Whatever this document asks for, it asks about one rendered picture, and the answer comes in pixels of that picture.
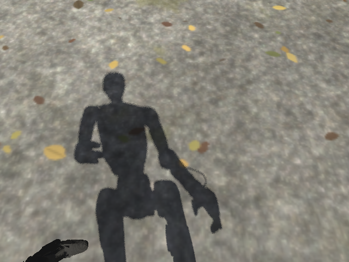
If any robot left hand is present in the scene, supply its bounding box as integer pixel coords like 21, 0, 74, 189
23, 239, 88, 262

